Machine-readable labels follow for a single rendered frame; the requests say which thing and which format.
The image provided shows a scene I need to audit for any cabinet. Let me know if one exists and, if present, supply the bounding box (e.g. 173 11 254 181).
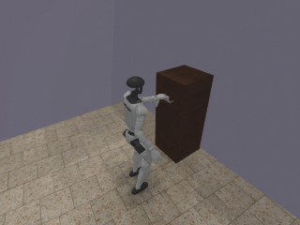
155 65 214 163

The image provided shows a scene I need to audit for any left robot hand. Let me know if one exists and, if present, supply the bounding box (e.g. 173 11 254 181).
156 94 170 107

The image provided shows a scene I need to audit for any left robot upper arm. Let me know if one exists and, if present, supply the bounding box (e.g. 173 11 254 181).
123 91 143 101

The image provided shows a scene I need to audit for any right robot hand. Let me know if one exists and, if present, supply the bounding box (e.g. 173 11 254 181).
150 150 163 165

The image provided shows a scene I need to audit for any drawer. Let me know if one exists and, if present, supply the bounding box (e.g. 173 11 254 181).
157 85 182 112

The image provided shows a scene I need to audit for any robot right shin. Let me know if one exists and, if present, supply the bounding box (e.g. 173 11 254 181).
135 163 152 189

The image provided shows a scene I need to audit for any robot left foot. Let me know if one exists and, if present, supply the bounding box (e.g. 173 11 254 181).
129 167 141 177

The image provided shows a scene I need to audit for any right robot forearm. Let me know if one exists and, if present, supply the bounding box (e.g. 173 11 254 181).
137 131 156 154

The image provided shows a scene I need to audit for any left robot forearm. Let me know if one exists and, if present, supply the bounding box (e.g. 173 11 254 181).
141 95 158 104

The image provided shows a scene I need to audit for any right robot upper arm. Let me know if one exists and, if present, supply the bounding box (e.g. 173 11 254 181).
134 104 148 138

